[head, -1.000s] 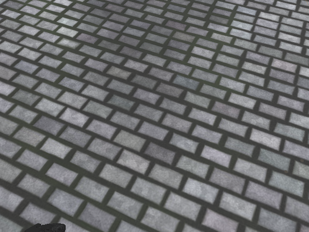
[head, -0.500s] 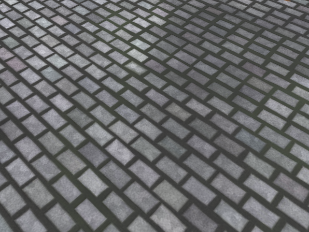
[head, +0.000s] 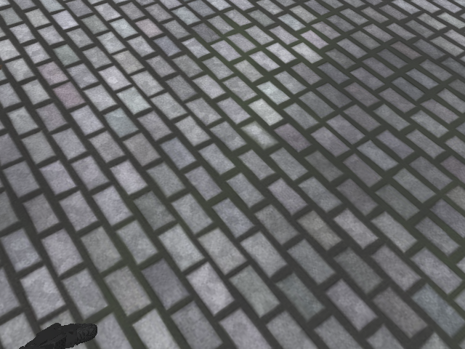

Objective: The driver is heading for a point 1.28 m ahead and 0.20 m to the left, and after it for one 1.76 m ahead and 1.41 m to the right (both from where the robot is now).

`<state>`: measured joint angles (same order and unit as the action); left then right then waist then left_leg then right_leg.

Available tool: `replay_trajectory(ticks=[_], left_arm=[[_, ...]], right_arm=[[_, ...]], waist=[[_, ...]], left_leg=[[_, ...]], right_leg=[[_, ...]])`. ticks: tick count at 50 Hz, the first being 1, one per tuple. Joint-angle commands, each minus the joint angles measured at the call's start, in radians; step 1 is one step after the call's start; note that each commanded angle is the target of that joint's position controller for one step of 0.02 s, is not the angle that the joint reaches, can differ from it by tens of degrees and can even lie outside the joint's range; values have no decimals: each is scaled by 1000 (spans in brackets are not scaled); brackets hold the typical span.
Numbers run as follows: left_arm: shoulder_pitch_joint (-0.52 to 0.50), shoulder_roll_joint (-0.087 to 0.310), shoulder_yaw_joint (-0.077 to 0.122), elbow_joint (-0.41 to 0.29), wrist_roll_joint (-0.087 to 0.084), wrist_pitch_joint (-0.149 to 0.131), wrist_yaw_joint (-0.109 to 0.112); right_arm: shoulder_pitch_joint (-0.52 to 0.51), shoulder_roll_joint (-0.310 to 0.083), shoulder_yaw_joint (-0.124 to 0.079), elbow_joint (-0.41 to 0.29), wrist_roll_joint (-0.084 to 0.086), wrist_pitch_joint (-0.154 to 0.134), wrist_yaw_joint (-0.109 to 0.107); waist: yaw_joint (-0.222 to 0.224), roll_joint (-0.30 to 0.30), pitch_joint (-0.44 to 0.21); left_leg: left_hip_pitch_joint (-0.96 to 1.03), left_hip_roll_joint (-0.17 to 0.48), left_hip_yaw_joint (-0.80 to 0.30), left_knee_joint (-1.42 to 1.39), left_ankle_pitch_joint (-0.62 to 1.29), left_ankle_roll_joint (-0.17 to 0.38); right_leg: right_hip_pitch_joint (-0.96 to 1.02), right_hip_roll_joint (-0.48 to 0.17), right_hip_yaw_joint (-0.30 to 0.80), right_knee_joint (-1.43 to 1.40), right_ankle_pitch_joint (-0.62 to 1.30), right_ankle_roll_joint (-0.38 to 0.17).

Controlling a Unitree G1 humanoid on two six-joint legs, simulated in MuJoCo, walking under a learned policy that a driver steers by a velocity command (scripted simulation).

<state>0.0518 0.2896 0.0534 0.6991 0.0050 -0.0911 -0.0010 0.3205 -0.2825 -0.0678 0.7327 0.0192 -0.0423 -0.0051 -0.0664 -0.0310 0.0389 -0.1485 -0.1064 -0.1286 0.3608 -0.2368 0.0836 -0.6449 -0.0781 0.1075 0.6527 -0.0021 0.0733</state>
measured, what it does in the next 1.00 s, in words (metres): walks ahead, turning left: right foot, then left foot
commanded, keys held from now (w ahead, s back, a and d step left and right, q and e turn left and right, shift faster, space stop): w+q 0.62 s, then w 0.26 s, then w+e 0.12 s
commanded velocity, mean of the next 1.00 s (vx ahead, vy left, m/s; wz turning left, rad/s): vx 0.50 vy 0.00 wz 0.46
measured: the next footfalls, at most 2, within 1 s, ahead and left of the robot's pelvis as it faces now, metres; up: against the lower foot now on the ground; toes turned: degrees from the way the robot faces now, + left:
right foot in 0.14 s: +0.26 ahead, -0.15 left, +0.00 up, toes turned +9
left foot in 0.66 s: +0.47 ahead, +0.19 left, +0.00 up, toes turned +26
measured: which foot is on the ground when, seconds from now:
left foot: down 0.00-0.14, up 0.16-0.64, down 0.66-1.00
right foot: up 0.00-0.12, down 0.14-0.68, up 0.70-1.00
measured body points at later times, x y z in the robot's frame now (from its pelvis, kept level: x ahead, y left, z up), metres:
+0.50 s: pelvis +0.27 -0.03 +0.00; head +0.30 -0.02 +0.45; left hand +0.20 +0.26 -0.12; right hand +0.54 -0.21 -0.09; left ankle +0.37 +0.17 -0.69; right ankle +0.23 -0.15 -0.75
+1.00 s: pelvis +0.51 +0.12 +0.00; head +0.53 +0.14 +0.45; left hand +0.55 +0.43 -0.10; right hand +0.70 -0.10 -0.11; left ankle +0.43 +0.17 -0.75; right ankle +0.75 +0.04 -0.68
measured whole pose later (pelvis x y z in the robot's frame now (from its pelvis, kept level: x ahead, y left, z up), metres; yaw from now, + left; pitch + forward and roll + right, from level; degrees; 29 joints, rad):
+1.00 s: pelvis +0.51 +0.12 +0.00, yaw +27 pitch +1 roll +1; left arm 0.12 0.30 0.04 0.77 -0.01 -0.07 -0.02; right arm 0.32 -0.27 -0.05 0.74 0.00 -0.07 0.01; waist -0.05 -0.05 0.03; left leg -0.06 -0.09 0.01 0.25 -0.20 0.08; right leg -0.69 -0.13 0.04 0.76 0.03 0.04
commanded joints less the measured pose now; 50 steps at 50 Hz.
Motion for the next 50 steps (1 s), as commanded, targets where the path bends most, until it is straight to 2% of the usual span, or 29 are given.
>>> replay_trajectory(ticks=[1, 4, 6, 7, 8, 9, 10, 11, 12, 13, 15, 17, 21, 24, 28, 30, 31, 32, 33, 34, 35, 36, 37, 38, 39, 40, 42, 45, 50], left_arm=[[-102, 75, 15, -86, -13, -23, -13], [-71, 116, 31, -84, -17, -38, -24], [69, 145, 52, -48, -12, -48, -17], [201, 190, 66, -34, 7, -52, -10], [311, 281, 88, -7, 24, -41, -7], [319, 217, 76, 2, -3, -34, -16], [270, 142, 55, -14, -8, -29, -12], [220, 116, 45, -19, -1, -20, -9], [186, 93, 36, -12, 3, -15, -7], [169, 78, 29, -6, 8, -15, -4], [167, 73, 30, 9, 3, -21, -2], [176, 100, 39, 28, -1, -28, -2], [179, 137, 49, 52, 0, -21, 2], [204, 158, 51, 72, -5, -10, 6], [250, 192, 61, 102, -24, 12, 6], [244, 222, 70, 103, -34, 24, 10], [241, 239, 75, 102, -39, 31, 14], [235, 238, 73, 103, -44, 37, 18], [248, 204, 57, 101, -32, 34, 21], [325, 64, 10, 50, 17, 18, 7], [299, 98, 3, 47, -6, -18, -6], [193, 171, 26, 25, -52, -32, -15], [152, 157, 18, 9, -54, -41, -15], [143, 148, 18, 20, -31, -41, -7], [162, 153, 24, 31, -18, -31, -5], [189, 148, 24, 40, -17, -19, -7], [211, 115, 18, 54, -9, 3, -6], [130, 84, 8, 33, -3, 15, -4], [1, 55, -8, 13, -24, 7, -27]], right_arm=[[25, -173, -48, -48, 8, -4, -11], [23, -166, -49, -48, 5, 3, -17], [0, -134, -39, -60, 0, 6, -15], [2, -75, -17, -75, -9, 3, -10], [135, -7, 4, -104, 10, -6, -11], [152, -91, -4, -94, 24, -9, -13], [59, -164, -24, -94, 22, -4, -13], [-10, -170, -28, -106, 9, 2, -14], [-49, -158, -30, -119, -2, 3, -11], [-53, -142, -33, -125, 1, 6, -5], [-40, -100, -27, -129, 12, 16, 3], [-70, -76, -20, -149, 7, 24, 6], [-136, -63, -11, -168, 5, 21, 18], [-233, -43, -1, -190, 4, 10, 37], [-317, -48, -1, -230, 8, 10, 60], [-290, -79, -17, -236, 2, 14, 64], [-229, -106, -32, -227, -1, 19, 63], [-96, -141, -55, -194, -2, 22, 57], [78, -195, -86, -145, 2, 29, 39], [101, -308, -100, -134, 8, 27, 22], [124, -263, -79, -165, 3, 10, 28], [100, -199, -58, -143, -8, -4, 36], [48, -180, -51, -136, -6, -12, 36], [-22, -149, -40, -137, -8, -15, 35], [-68, -117, -27, -144, -18, -20, 33], [-87, -110, -23, -147, -24, -24, 32], [-87, -117, -24, -128, -19, -37, 28], [-62, -137, -28, -94, -20, -44, 14], [-11, -153, -27, -40, -23, -46, 7]], waist=[[-11, 126, -39], [19, 155, -42], [97, 163, -94], [156, 87, -217], [115, -210, -356], [122, -253, -336], [149, -138, -201], [142, -70, -123], [127, -51, -63], [105, -73, -43], [90, -93, -34], [88, -69, -19], [101, -38, -13], [138, -27, 14], [153, -28, 46], [114, -55, 12], [72, -71, -33], [-9, -55, -105], [-94, -6, -190], [-8, 275, -268], [-37, 234, -460], [-64, 146, -331], [-32, 116, -215], [9, 63, -148], [46, 77, -118], [71, 93, -112], [88, 82, -99], [71, 76, -45], [5, 87, 7]], left_leg=[[-76, 212, -181, -69, 142, 130], [-1, 249, -276, 19, 120, 108], [-21, 203, -270, 144, 180, 69], [-109, 144, -202, 383, 115, 33], [-449, -8, -56, 727, -265, -44], [-620, 57, -56, 897, -356, -59], [-662, 101, -55, 953, -262, -66], [-641, 135, -17, 946, -186, -71], [-619, 161, -13, 902, -134, -74], [-577, 189, -11, 867, -98, -73], [-539, 208, 14, 822, -74, -77], [-567, 219, 23, 762, -39, -88], [-586, 225, 44, 581, 133, -99], [-541, 208, 100, 417, 249, -86], [-518, 184, 155, 296, 198, -46], [-429, 131, 204, 271, 97, -6], [-338, 92, 231, 266, 49, 19], [-144, 51, 241, 208, 83, 54], [156, 66, 166, 177, 130, 94], [516, 345, -324, 151, 64, 239], [586, 476, -704, -20, -76, 343], [507, 440, -551, -49, -43, 279], [359, 400, -409, -50, 32, 242], [219, 361, -307, -58, 135, 209], [117, 329, -236, -82, 236, 196], [55, 316, -208, -109, 273, 195], [-8, 308, -146, -152, 337, 206], [-24, 288, -55, -194, 349, 190], [8, 276, 68, -229, 243, 127]], right_leg=[[154, 70, -41, -113, 79, -2], [198, 71, -17, -162, -24, -41], [392, 69, -41, -217, -53, -89], [626, -63, 76, -199, -104, -149], [974, -298, 510, -270, -303, -310], [985, -355, 721, -348, -562, -339], [871, -309, 578, -369, -591, -293], [753, -264, 425, -372, -467, -258], [652, -222, 317, -392, -341, -247], [591, -192, 234, -414, -257, -235], [542, -167, 129, -456, -175, -239], [534, -180, 64, -487, -100, -260], [576, -176, -75, -502, 29, -257], [594, -162, -172, -499, 63, -232], [690, -197, -231, -462, 158, -209], [733, -202, -271, -356, 462, -189], [741, -199, -290, -249, 631, -179], [690, -178, -313, -73, 694, -160], [501, -145, -320, 171, 535, -127], [48, 7, -306, 551, -359, -66], [-72, 90, -67, 728, -600, -63], [-155, 36, -28, 741, -513, -75], [-152, -6, -43, 670, -431, -88], [-103, -44, -48, 592, -370, -84], [-32, -68, -42, 538, -328, -80], [21, -75, -41, 515, -304, -72], [49, -76, -55, 452, -270, -48], [-11, -75, -62, 295, -115, -19], [26, -34, -91, 20, 151, -43]])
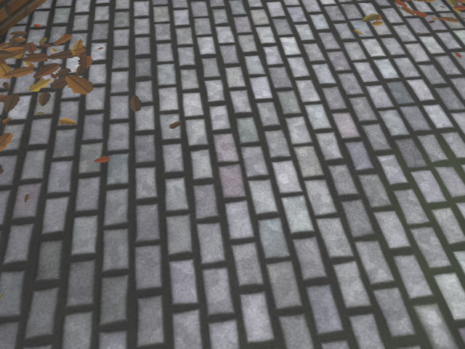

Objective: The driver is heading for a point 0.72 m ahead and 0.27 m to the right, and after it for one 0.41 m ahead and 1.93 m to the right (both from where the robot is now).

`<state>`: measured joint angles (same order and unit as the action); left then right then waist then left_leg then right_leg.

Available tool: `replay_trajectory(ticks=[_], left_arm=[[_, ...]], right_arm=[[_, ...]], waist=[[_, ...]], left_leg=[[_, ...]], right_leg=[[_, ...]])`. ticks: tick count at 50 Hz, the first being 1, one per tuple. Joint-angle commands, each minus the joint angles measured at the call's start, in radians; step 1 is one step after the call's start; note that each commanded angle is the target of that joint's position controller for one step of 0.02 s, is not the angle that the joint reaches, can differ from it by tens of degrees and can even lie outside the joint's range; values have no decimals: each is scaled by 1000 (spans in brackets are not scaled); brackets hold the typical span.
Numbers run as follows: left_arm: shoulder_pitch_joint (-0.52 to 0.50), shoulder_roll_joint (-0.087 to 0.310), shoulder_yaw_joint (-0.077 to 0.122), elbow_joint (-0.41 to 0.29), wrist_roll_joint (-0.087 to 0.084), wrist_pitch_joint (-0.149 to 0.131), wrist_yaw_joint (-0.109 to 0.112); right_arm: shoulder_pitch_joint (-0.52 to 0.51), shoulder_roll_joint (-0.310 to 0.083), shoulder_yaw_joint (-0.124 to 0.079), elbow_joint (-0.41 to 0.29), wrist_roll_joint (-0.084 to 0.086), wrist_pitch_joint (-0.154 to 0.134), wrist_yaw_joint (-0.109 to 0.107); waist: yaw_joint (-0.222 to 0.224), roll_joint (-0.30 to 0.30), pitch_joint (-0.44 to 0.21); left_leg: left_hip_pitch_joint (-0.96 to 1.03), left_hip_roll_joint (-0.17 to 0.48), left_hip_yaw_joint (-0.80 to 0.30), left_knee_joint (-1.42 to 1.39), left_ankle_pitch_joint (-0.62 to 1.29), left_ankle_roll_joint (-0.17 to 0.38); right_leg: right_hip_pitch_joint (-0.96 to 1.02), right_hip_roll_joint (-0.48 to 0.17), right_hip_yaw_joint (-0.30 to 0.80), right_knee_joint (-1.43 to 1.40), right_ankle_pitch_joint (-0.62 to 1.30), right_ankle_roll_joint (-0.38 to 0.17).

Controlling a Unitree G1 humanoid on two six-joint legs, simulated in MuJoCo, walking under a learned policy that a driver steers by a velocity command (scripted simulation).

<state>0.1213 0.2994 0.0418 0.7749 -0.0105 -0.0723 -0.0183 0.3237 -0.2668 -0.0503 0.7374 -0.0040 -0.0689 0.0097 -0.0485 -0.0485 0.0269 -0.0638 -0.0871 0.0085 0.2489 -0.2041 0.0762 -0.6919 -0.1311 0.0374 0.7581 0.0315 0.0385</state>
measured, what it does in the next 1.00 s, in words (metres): walks ahead, turning right: right foot, then left foot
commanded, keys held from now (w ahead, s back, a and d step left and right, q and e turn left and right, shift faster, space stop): w+e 0.94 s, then e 0.06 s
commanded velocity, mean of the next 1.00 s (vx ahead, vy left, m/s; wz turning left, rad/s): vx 0.50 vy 0.00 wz -0.48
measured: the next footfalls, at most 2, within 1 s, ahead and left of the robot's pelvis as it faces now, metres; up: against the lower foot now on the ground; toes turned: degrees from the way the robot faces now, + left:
right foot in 0.20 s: +0.29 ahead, -0.16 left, +0.00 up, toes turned -7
left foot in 0.68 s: +0.60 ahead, -0.02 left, +0.00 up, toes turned -26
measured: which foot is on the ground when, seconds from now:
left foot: down 0.00-0.22, up 0.24-0.66, down 0.68-1.00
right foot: up 0.00-0.18, down 0.20-0.68, up 0.70-1.00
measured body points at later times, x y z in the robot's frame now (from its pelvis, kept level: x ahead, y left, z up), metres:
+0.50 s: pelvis +0.29 -0.08 +0.00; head +0.32 -0.10 +0.45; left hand +0.43 +0.18 -0.11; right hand +0.42 -0.38 -0.09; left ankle +0.48 +0.07 -0.69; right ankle +0.26 -0.15 -0.75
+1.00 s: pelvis +0.56 -0.12 +0.00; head +0.59 -0.14 +0.45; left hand +0.86 -0.01 -0.09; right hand +0.43 -0.39 -0.12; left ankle +0.57 +0.00 -0.75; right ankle +0.59 -0.33 -0.68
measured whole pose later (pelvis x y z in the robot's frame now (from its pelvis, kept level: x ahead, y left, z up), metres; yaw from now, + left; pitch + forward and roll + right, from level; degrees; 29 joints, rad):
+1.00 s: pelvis +0.56 -0.12 +0.00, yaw -34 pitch +1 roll +2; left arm 0.16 0.32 0.07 0.63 -0.02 -0.01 -0.02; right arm 0.32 -0.28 -0.07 0.82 -0.01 -0.08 0.00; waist -0.07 -0.05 0.04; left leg -0.06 -0.01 0.13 0.28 -0.24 0.02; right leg -0.69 -0.09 0.05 0.89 -0.11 0.02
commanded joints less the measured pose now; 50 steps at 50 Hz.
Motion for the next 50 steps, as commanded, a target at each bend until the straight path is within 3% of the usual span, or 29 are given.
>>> replay_trajectory(ticks=[1, 5, 7, 8, 9, 10, 11, 12, 13, 14, 15, 16, 17, 20, 25, 27, 30, 32, 33, 34, 35, 36, 37, 38, 39, 41, 42, 46, 50], left_arm=[[-90, 47, 3, -72, -12, -12, -14], [-145, 58, 5, -112, -13, -14, -39], [-118, 69, 11, -120, -7, -14, -49], [-71, 88, 21, -114, -4, -11, -50], [32, 119, 40, -93, -1, -8, -46], [175, 173, 69, -59, -3, -4, -37], [300, 285, 100, -55, 1, 1, -22], [303, 258, 88, -59, -19, -1, -26], [292, 193, 69, -62, -16, 0, -24], [251, 165, 62, -73, -10, 0, -18], [193, 149, 56, -83, -5, 1, -15], [148, 119, 46, -98, 2, 1, -11], [123, 115, 43, -114, 11, 3, -7], [118, 137, 51, -121, 4, 1, 7], [180, 164, 63, -98, -12, 15, 31], [220, 166, 65, -84, -16, 23, 34], [241, 155, 65, -77, -18, 34, 38], [220, 151, 67, -84, -13, 40, 39], [211, 125, 58, -91, -10, 40, 36], [206, 69, 37, -108, 0, 35, 31], [332, 2, 16, -135, -16, 25, 31], [345, 75, 22, -132, -27, 21, 32], [257, 150, 43, -130, -27, 25, 32], [190, 154, 47, -143, -17, 31, 33], [150, 143, 49, -157, -7, 32, 29], [152, 107, 49, -166, -16, 40, 18], [155, 84, 45, -169, -19, 46, 15], [94, 51, 34, -201, -9, 54, 9], [-4, 30, 25, -221, -1, 40, -13]], right_arm=[[1, -173, -46, -30, 1, -20, -7], [28, -181, -54, 15, 8, -6, -11], [9, -194, -60, 19, 12, 7, -19], [-5, -206, -63, 15, 11, 13, -25], [-24, -213, -63, 9, 10, 23, -32], [-20, -198, -55, -1, 6, 29, -42], [61, -130, -29, -44, -13, 14, -43], [73, -76, -4, -46, -20, -16, -27], [0, -156, -21, -58, 17, -47, -6], [-81, -163, -18, -85, 38, -64, 2], [-121, -155, -17, -95, 22, -72, -1], [-131, -166, -26, -94, -1, -67, -9], [-116, -160, -28, -96, -8, -57, -10], [-95, -126, -21, -97, -15, -31, -16], [-276, -77, 0, -135, -8, -35, -11], [-328, -88, -3, -147, 4, -43, -3], [-338, -124, -18, -153, 12, -55, 7], [-275, -145, -31, -137, 14, -64, 8], [-192, -166, -45, -117, 9, -69, 2], [-62, -211, -60, -105, -10, -72, -7], [50, -299, -83, -78, -25, -59, -10], [67, -242, -74, -65, 3, -50, -3], [20, -169, -55, -79, 7, -46, -6], [-27, -144, -45, -83, 0, -38, -9], [-61, -123, -37, -76, -4, -34, -10], [-90, -100, -29, -64, -10, -37, -12], [-92, -100, -30, -56, -5, -40, -11], [-85, -152, -48, -20, -4, -45, -11], [-110, -178, -51, 2, 1, -25, -23]], waist=[[-24, 103, 30], [-36, 95, 59], [-9, 112, 33], [18, 131, -9], [78, 133, -78], [144, 102, -165], [143, -84, -305], [121, -209, -411], [162, -122, -350], [158, -56, -231], [121, 31, -132], [88, 41, -91], [60, 11, -74], [35, -3, -56], [102, -24, -29], [124, -31, -30], [113, -47, -35], [69, -75, -45], [24, -70, -88], [-37, -2, -208], [-8, 273, -351], [-14, 340, -335], [-40, 220, -198], [-34, 150, -117], [-19, 131, -54], [17, 169, -16], [23, 172, -13], [24, 127, 0], [4, 113, 26]], left_leg=[[-49, 272, -62, -119, 199, 132], [120, 336, -30, -64, 273, 109], [173, 347, -2, 13, 476, 82], [184, 339, 17, 89, 665, 65], [169, 312, 53, 238, 831, 41], [60, 268, 97, 457, 819, 3], [-305, 164, 116, 844, 434, -66], [-593, -14, -31, 1094, -343, -107], [-706, 59, -145, 1149, -320, -81], [-732, 103, -126, 1108, -246, -63], [-710, 142, -110, 1006, -186, -59], [-644, 173, -108, 917, -145, -64], [-590, 179, -107, 883, -125, -75], [-548, 175, -77, 755, -78, -122], [-449, 110, -57, 388, 253, -157], [-417, 88, -66, 318, 292, -155], [-397, 82, -102, 240, 222, -129], [-312, 82, -93, 206, 155, -92], [-179, 94, -84, 172, 155, -61], [53, 228, -199, 195, 107, 1], [405, 458, -604, 149, -69, 161], [414, 523, -820, 75, -306, 193], [299, 477, -687, 52, -347, 149], [185, 432, -542, 45, -236, 114], [86, 391, -439, 21, -118, 104], [-21, 342, -299, -29, 3, 89], [-41, 336, -254, -49, 40, 95], [-35, 355, -121, -94, 195, 124], [-51, 301, 69, -50, 455, 77]], right_leg=[[67, 26, -19, -112, 123, -17], [-10, 53, -7, -186, 13, -69], [33, 82, -40, -199, -85, -101], [112, 116, -74, -194, -132, -119], [257, 162, -112, -207, -140, -143], [488, 177, -87, -218, -98, -177], [875, -60, 314, -216, -110, -324], [1079, -202, 776, -401, -260, -459], [1059, -182, 714, -445, -376, -406], [934, -146, 580, -452, -363, -366], [775, -110, 482, -469, -273, -341], [662, -77, 411, -489, -170, -325], [588, -56, 388, -510, -103, -329], [474, -24, 302, -540, 28, -341], [395, 58, 215, -522, -47, -266], [421, 44, 256, -498, -93, -255], [521, 10, 351, -415, -136, -235], [541, 4, 392, -346, -111, -213], [520, 43, 372, -264, -76, -186], [430, 97, 305, -36, -137, -152], [99, 246, 151, 299, -488, -78], [-70, 182, 139, 470, -621, -62], [-115, 137, 143, 531, -532, -54], [-101, 105, 106, 531, -457, -48], [-85, 80, 100, 489, -406, -43], [-17, 40, 83, 432, -356, -41], [-8, 34, 70, 412, -348, -38], [-49, 14, 58, 271, -231, -15], [55, 47, -22, 8, -23, -23]])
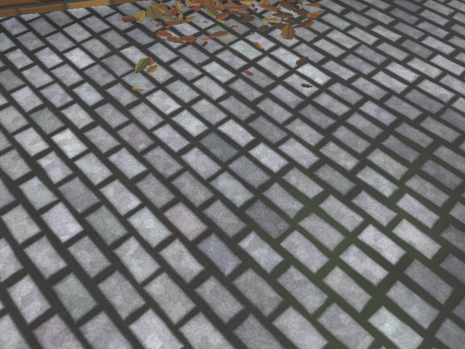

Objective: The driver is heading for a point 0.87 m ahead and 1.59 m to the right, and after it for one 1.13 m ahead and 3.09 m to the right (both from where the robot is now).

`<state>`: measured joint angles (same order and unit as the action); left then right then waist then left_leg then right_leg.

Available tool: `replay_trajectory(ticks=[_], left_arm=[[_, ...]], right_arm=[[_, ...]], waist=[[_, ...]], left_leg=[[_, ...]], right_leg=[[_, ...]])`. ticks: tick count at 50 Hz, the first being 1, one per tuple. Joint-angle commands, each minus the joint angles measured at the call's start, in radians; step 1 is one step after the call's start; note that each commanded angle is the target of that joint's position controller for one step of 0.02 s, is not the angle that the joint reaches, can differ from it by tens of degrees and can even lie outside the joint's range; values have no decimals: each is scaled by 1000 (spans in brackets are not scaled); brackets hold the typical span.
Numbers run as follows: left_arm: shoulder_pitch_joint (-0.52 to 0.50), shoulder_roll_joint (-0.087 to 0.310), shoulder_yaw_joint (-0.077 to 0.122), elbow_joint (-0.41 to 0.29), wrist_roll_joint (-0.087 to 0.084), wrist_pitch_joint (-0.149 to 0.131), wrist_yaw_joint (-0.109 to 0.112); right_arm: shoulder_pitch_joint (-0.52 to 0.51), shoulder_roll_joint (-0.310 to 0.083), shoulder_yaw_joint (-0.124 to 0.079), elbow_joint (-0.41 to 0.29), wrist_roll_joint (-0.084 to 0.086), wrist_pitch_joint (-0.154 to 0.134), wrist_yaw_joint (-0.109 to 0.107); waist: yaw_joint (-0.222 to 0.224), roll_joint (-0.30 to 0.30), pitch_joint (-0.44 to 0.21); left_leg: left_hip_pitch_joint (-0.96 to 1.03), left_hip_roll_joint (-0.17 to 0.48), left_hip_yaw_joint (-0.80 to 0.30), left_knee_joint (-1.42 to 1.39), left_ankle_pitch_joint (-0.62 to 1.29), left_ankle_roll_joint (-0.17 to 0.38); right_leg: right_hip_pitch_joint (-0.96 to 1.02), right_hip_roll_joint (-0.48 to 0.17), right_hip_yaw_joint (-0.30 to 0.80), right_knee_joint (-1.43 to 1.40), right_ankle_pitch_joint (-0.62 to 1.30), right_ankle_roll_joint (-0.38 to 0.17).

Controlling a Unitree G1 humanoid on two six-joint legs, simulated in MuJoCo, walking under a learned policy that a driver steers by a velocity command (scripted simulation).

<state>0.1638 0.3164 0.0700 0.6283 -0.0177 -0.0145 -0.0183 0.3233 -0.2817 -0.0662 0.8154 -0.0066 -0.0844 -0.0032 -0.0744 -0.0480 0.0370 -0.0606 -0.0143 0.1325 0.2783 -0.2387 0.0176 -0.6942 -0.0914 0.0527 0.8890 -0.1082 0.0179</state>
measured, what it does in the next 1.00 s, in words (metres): walks ahead, turning right: right foot, then left foot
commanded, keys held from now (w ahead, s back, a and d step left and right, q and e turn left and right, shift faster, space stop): e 0.88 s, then no key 0.12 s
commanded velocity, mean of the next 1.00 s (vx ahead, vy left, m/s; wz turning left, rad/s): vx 0.09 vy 0.00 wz -0.58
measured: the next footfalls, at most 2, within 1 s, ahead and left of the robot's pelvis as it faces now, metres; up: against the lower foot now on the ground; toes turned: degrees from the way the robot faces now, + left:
right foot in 0.16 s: +0.25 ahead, -0.14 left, +0.00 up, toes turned -7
left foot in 0.60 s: +0.31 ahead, +0.08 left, +0.00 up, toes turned -27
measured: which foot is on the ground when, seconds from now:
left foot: down 0.00-0.16, up 0.18-0.58, down 0.60-1.00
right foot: up 0.00-0.14, down 0.16-0.62, up 0.64-1.00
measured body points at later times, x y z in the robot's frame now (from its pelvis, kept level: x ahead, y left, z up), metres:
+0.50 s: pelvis +0.16 -0.03 -0.01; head +0.21 -0.05 +0.44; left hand +0.39 +0.21 -0.10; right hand +0.26 -0.34 -0.11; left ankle +0.27 +0.12 -0.71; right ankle +0.22 -0.13 -0.74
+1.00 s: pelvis +0.19 -0.02 -0.01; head +0.21 -0.05 +0.44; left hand +0.48 +0.11 -0.09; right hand +0.14 -0.33 -0.12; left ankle +0.27 +0.10 -0.74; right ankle +0.12 -0.12 -0.74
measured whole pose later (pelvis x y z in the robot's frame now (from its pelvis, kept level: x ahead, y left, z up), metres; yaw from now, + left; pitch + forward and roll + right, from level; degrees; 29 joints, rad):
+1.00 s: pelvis +0.19 -0.02 -0.01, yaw -35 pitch +1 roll +0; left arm 0.17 0.30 0.07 0.60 -0.01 0.07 -0.01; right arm 0.15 -0.30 -0.07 0.72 0.02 0.02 -0.02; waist -0.03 0.01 0.06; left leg -0.26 0.10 0.11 0.50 -0.25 -0.03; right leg -0.31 -0.01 -0.01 0.60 -0.29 0.04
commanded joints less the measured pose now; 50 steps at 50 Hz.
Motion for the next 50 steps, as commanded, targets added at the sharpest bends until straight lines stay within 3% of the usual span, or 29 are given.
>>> replay_trajectory(ticks=[1, 3, 5, 6, 7, 8, 9, 10, 11, 12, 13, 14, 15, 17, 20, 24, 27, 29, 30, 31, 32, 33, 34, 35, 36, 39, 43, 48, 50], left_arm=[[-70, 10, -3, -81, 7, -20, -21], [-96, 21, 4, -99, 4, -18, -36], [-63, 59, 23, -104, 10, -12, -44], [1, 86, 38, -92, 13, -9, -45], [122, 126, 62, -60, 15, -7, -38], [221, 186, 86, -41, 14, -1, -15], [181, 286, 88, -67, 20, 6, 9], [171, 257, 74, -119, 32, -4, -2], [128, 197, 61, -124, 27, -8, -10], [79, 165, 53, -113, 9, -8, -7], [43, 140, 44, -113, 0, -4, -1], [11, 138, 42, -117, 8, 1, 5], [-10, 142, 43, -121, 22, 5, 9], [-21, 148, 47, -116, 31, 7, 18], [-13, 164, 54, -105, 18, 21, 38], [-23, 157, 54, -106, 15, 44, 48], [-6, 150, 53, -101, 13, 53, 43], [-21, 140, 50, -102, 1, 60, 45], [1, 116, 43, -98, -3, 62, 46], [65, 55, 28, -91, 6, 63, 45], [40, 108, 46, -129, -1, 50, 44], [59, 185, 69, -100, 11, 45, 45], [70, 197, 79, -73, 2, 52, 45], [93, 168, 76, -48, 2, 67, 52], [98, 145, 70, -46, 5, 77, 52], [29, 90, 50, -77, -10, 80, 45], [-33, 59, 31, -114, -2, 73, 29], [12, 67, 32, -100, 3, 77, 13], [80, 77, 38, -67, 8, 74, 13]], right_arm=[[-94, -172, -36, -66, 7, -3, -13], [-74, -193, -42, -51, 21, 9, -18], [-88, -218, -52, -53, 39, 19, -23], [-99, -228, -57, -57, 49, 25, -27], [-110, -213, -53, -63, 53, 29, -29], [-75, -177, -40, -70, 31, 25, -25], [48, -48, 0, -97, -46, 19, -7], [68, -126, 4, -96, -17, 10, 7], [-59, -187, -15, -110, 19, 14, 9], [-111, -174, -10, -131, 21, 21, -1], [-122, -165, -9, -120, 7, 32, -14], [-114, -172, -12, -122, 1, 45, -21], [-102, -170, -14, -118, -1, 56, -22], [-84, -138, -6, -108, -7, 63, -27], [-121, -114, 4, -115, -9, 71, -31], [-185, -109, 4, -137, 1, 78, -23], [-201, -115, -1, -151, 6, 64, -14], [-153, -116, -10, -139, 7, 53, -6], [-125, -148, -23, -134, -2, 51, -7], [-120, -221, -38, -147, -20, 59, -14], [-136, -258, -50, -139, -52, 66, -10], [-185, -201, -37, -171, -46, 62, -14], [-226, -153, -26, -180, -32, 62, -19], [-251, -131, -20, -191, -18, 65, -23], [-257, -119, -16, -190, -4, 68, -28], [-214, -121, -17, -182, -12, 84, -40], [-174, -174, -41, -168, -8, 98, -39], [-184, -205, -52, -147, 26, 97, -17], [-163, -169, -39, -120, 44, 93, -14]], waist=[[20, 116, 8], [18, 132, -9], [52, 150, -42], [91, 154, -74], [158, 124, -131], [202, 27, -192], [72, -270, -286], [124, -186, -536], [159, -54, -439], [130, -5, -305], [103, 38, -225], [70, 18, -186], [49, -4, -171], [36, -21, -180], [49, -26, -209], [71, -73, -172], [85, -107, -158], [51, -112, -154], [47, -77, -155], [89, 140, -176], [95, 378, -105], [95, 267, -97], [106, 202, -84], [114, 171, -80], [106, 174, -66], [66, 206, -57], [24, 236, -102], [48, 246, -115], [87, 194, -117]], left_leg=[[-46, 226, -29, -60, 537, 124], [4, 242, -8, -14, 590, 107], [51, 257, 4, 88, 734, 87], [55, 253, 13, 186, 813, 73], [19, 220, 37, 354, 793, 45], [-151, 161, 49, 611, 536, -11], [-518, 14, 19, 989, -461, -80], [-587, -33, -210, 1169, -498, -84], [-629, 14, -242, 1157, -377, -67], [-659, 42, -224, 1082, -288, -63], [-635, 71, -225, 1016, -241, -69], [-571, 81, -231, 957, -210, -72], [-510, 75, -224, 915, -197, -74], [-453, 53, -204, 811, -182, -88], [-427, 33, -215, 685, -111, -107], [-382, 7, -228, 545, -51, -104], [-343, -10, -232, 418, -76, -84], [-237, -12, -213, 217, 12, -55], [-144, 58, -250, 118, 78, -23], [-41, 294, -448, 62, 175, 64], [-105, 424, -675, 3, 278, 221], [-122, 416, -629, 15, 278, 238], [-135, 351, -514, 37, 270, 194], [-125, 296, -429, 52, 256, 158], [-117, 283, -386, 54, 278, 159], [-67, 245, -274, 39, 297, 171], [5, 294, -231, 56, 356, 194], [-38, 315, -208, 110, 408, 185], [-129, 275, -159, 197, 332, 107]], right_leg=[[93, 22, -62, -171, 145, -7], [133, 39, -81, -233, 133, -25], [200, 78, -105, -274, 47, -61], [277, 108, -122, -304, 19, -85], [434, 144, -130, -377, 88, -117], [658, 91, -31, -415, 340, -166], [967, -181, 337, -282, 868, -321], [1031, -310, 643, -410, 615, -469], [940, -240, 532, -467, 453, -414], [807, -186, 441, -490, 341, -359], [677, -147, 386, -513, 294, -323], [558, -123, 354, -536, 281, -311], [475, -102, 333, -554, 282, -303], [407, -75, 289, -550, 361, -300], [393, -53, 291, -541, 268, -284], [351, -17, 344, -556, -31, -244], [394, -19, 412, -523, -40, -229], [394, 7, 430, -469, -15, -195], [347, 51, 400, -408, -89, -150], [235, 162, 247, -175, -378, -83], [60, 257, 96, 17, -531, -33], [62, 185, 126, 187, -473, -1], [67, 177, 112, 250, -406, 15], [68, 168, 94, 303, -361, 37], [47, 160, 84, 354, -323, 55], [40, 129, 8, 262, -264, 84], [131, 73, -34, 41, -295, 87], [341, 98, -93, -264, -239, 25], [537, 117, -91, -528, -12, -37]])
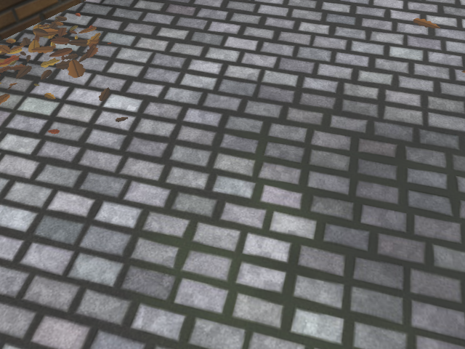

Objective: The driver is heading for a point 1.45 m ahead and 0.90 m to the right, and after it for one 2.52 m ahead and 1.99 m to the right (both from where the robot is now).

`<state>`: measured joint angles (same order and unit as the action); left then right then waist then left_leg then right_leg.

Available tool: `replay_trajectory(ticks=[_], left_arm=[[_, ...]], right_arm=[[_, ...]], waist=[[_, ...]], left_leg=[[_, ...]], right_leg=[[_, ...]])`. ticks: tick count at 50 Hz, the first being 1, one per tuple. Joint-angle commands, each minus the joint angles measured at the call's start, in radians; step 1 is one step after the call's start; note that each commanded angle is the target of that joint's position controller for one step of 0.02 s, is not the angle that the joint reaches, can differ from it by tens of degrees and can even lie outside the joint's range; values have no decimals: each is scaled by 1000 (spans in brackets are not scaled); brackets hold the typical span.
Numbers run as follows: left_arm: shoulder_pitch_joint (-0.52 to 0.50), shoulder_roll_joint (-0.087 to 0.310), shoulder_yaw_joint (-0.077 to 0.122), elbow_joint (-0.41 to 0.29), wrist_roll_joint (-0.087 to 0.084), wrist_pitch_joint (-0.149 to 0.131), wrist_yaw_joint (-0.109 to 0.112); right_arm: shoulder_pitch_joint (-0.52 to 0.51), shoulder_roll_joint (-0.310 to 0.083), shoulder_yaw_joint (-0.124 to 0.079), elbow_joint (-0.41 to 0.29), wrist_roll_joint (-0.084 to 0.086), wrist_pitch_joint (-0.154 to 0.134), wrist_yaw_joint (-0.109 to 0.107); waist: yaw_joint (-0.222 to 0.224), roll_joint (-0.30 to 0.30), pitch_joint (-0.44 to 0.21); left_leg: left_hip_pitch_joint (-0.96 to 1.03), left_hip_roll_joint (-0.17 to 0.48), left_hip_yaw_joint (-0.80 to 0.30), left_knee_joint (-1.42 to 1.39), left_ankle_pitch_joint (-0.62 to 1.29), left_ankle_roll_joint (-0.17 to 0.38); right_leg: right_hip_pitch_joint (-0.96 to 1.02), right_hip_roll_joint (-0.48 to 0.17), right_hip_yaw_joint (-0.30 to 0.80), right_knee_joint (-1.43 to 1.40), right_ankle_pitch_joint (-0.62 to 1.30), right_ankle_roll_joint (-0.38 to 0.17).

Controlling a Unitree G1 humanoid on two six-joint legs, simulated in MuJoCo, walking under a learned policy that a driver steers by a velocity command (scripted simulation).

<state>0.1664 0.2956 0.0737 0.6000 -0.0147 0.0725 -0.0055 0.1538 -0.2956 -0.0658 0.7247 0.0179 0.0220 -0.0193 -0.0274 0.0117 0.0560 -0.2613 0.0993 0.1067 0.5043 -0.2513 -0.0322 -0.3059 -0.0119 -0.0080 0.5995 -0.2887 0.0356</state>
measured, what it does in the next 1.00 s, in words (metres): steps on the spot, turning right: right foot, then left foot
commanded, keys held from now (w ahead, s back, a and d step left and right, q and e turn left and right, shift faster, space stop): no key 0.38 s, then e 0.50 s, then w+e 0.12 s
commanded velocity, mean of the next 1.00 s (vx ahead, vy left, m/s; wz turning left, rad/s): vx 0.02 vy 0.00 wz -0.33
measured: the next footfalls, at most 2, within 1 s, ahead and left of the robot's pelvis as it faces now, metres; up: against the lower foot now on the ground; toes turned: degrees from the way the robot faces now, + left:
right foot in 0.02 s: +0.04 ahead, -0.12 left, +0.00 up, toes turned -1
left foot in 0.36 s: +0.04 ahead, +0.12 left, +0.00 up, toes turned -3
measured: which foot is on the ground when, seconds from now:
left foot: down 0.00-0.02, up 0.04-0.34, down 0.36-0.74, up 0.76-1.00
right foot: up 0.00-0.00, down 0.02-1.00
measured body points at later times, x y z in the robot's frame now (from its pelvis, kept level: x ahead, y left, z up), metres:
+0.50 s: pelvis +0.00 -0.02 +0.00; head +0.01 -0.01 +0.45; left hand +0.16 +0.23 -0.11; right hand +0.09 -0.30 -0.11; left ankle +0.00 +0.12 -0.74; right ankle +0.00 -0.12 -0.74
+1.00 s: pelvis -0.01 -0.06 +0.01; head +0.02 -0.10 +0.46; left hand +0.20 +0.17 -0.08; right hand +0.07 -0.38 -0.10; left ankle +0.05 +0.11 -0.67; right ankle -0.01 -0.12 -0.74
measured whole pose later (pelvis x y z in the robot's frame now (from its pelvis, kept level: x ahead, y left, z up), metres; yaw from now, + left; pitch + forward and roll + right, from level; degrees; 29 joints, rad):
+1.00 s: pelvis -0.01 -0.06 +0.01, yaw -19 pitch +2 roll +2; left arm 0.24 0.27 0.06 0.69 -0.02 0.00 0.03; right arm 0.10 -0.31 -0.08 0.74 0.00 0.00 -0.04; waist 0.03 0.02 0.02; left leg -0.51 0.00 -0.07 0.97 -0.31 -0.07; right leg -0.26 0.09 0.11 0.42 -0.19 -0.10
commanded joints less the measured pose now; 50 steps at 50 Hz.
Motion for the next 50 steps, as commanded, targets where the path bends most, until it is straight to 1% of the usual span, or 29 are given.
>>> replay_trajectory(ticks=[1, 2, 3, 4, 5, 6, 8, 11, 14, 17, 18, 19, 20, 22, 25, 28, 31, 33, 35, 36, 37, 38, 39, 40, 42, 44, 46, 48, 50], left_arm=[[99, 153, 46, -40, 5, -14, 10], [58, 239, 55, -67, 23, -16, 20], [85, 172, 39, -60, 50, -35, 15], [53, 145, 26, -43, 53, -52, 12], [5, 137, 23, -34, 40, -62, 13], [-31, 123, 17, -31, 28, -67, 15], [-63, 91, 1, -18, 28, -71, 21], [-78, 70, -5, 3, 29, -70, 22], [-56, 89, -2, 37, 31, -64, 19], [-72, 61, -17, 72, 16, -66, 14], [-37, 46, -22, 90, 22, -74, 12], [-2, 51, -20, 99, 37, -82, 6], [-7, 59, -14, 102, 31, -83, 6], [-104, 105, 1, 87, 15, -71, 16], [-97, 103, 14, 75, 5, -48, 26], [-76, 87, 23, 66, 1, -43, 26], [-19, 72, 31, 66, 3, -36, 13], [-38, 67, 33, 45, -2, -29, 0], [26, 58, 35, 71, -7, -23, -10], [67, 68, 44, 92, -5, -20, -11], [92, 114, 62, 93, -1, -21, -8], [90, 274, 94, 51, 7, -29, 9], [132, 235, 68, 40, 47, -58, -3], [93, 204, 57, 35, 46, -83, -5], [13, 170, 46, 27, 6, -93, 9], [5, 151, 34, 23, 1, -83, 26], [53, 139, 32, 26, -5, -79, 38], [79, 143, 33, 26, -7, -83, 42], [93, 149, 35, 29, -2, -86, 46]], right_arm=[[51, -97, -21, -20, -10, -21, 10], [38, -40, 6, -62, -54, -31, 19], [-48, -112, -19, -67, -36, -27, 5], [-54, -136, -29, -60, -14, -20, 1], [-33, -128, -32, -40, -11, -13, -4], [-18, -131, -36, -24, -19, -5, -10], [20, -115, -34, -6, -22, -1, -12], [17, -69, -15, 2, -16, -2, -8], [-5, -73, -8, -3, -16, -4, -6], [52, -64, -1, 26, -25, -12, -1], [62, -94, -3, 29, -41, -16, -2], [60, -157, -13, 24, -40, -16, -6], [35, -172, -25, 40, -26, -17, -3], [19, -127, -20, 32, -33, -25, -6], [50, -122, -26, 31, -32, -35, -22], [85, -138, -38, 25, -31, -27, -37], [20, -151, -42, -3, -26, -23, -54], [-17, -170, -47, -18, -20, -24, -58], [-84, -190, -55, -27, -4, -18, -55], [-69, -171, -52, -19, -1, -10, -50], [3, -130, -45, 3, -9, -4, -41], [-14, -64, -21, -53, -43, -2, -39], [-96, -85, -23, -80, -25, -10, -44], [-88, -106, -30, -77, -10, -12, -43], [-60, -127, -43, -43, -26, -17, -51], [-51, -119, -46, -40, -26, -21, -47], [-34, -99, -41, -42, -17, -28, -31], [-84, -94, -39, -57, -13, -38, -20], [-125, -93, -38, -71, -12, -55, -13]], waist=[[22, -29, -180], [-4, -316, -177], [85, -215, -204], [63, -175, -167], [42, -161, -143], [34, -160, -122], [7, -154, -123], [17, -152, -125], [43, -150, -114], [-4, -109, -93], [5, -64, -104], [48, 33, -103], [59, 112, -86], [12, 68, -53], [1, 57, -56], [-8, 79, -67], [19, 207, -84], [19, 143, -60], [59, 113, -82], [66, 93, -92], [55, -40, -82], [35, -367, -61], [96, -277, -154], [66, -184, -136], [32, -65, -119], [22, -93, -135], [30, -98, -173], [56, -117, -122], [69, -133, -84]], left_leg=[[-65, 91, -51, 119, 125, 62], [-292, -32, 10, 314, -336, -35], [-286, -27, -106, 471, -413, -52], [-283, -20, -131, 540, -372, -47], [-291, -18, -138, 544, -314, -45], [-293, -15, -146, 538, -259, -51], [-217, -30, -141, 538, -171, -66], [-140, -27, -129, 346, -131, -68], [-71, -37, -120, 195, -153, -58], [89, -47, -112, -102, 99, -25], [170, -9, -165, -121, 243, -6], [193, 43, -198, -81, 354, 23], [109, 26, -177, -64, 177, 60], [51, 4, -159, -85, 39, 53], [63, 4, -132, -57, 30, 45], [92, 76, -186, -81, 28, 95], [103, 285, -341, -142, 199, 228], [86, 316, -321, -137, 289, 237], [20, 237, -182, -69, 287, 162], [-23, 183, -109, 9, 216, 121], [-110, 105, -7, 187, 56, 56], [-397, -68, 48, 511, -349, -58], [-400, -107, -162, 693, -465, -43], [-419, -89, -199, 752, -407, -28], [-433, -55, -211, 704, -236, -14], [-372, -66, -208, 677, -145, -26], [-371, -75, -200, 597, -72, -31], [-405, -81, -198, 467, -40, -33], [-402, -87, -206, 346, -26, -37]], right_leg=[[325, -90, 143, -256, 411, -95], [371, -329, 411, -226, 681, -261], [267, -366, 417, -241, 611, -366], [228, -310, 343, -253, 536, -342], [211, -253, 287, -259, 453, -293], [199, -231, 260, -262, 441, -265], [146, -195, 206, -261, 517, -259], [154, -166, 176, -250, 462, -248], [153, -190, 230, -246, 391, -270], [87, -157, 235, -235, 256, -217], [50, -124, 223, -227, 187, -167], [24, -63, 174, -204, 97, -125], [46, -9, 119, -208, 58, -95], [42, 1, 120, -147, 78, -94], [-18, 0, 156, -100, 144, -125], [-99, 28, 135, -1, 139, -113], [-159, 31, 32, 238, -157, -72], [-181, -26, 33, 278, -282, -67], [-25, -7, -25, 102, -82, -75], [68, 36, -46, 10, 27, -86], [157, 17, 64, -123, 168, -121], [244, -253, 555, -263, 401, -287], [216, -330, 680, -295, 436, -414], [213, -312, 596, -279, 420, -398], [212, -229, 466, -252, 333, -288], [188, -178, 412, -256, 393, -261], [236, -145, 409, -299, 139, -263], [245, -142, 466, -370, -140, -269], [248, -146, 496, -395, -183, -271]])
Over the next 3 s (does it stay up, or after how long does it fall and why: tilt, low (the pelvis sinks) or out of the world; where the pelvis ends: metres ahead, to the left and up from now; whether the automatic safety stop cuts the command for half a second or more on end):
stays up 0.76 -0.69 0.01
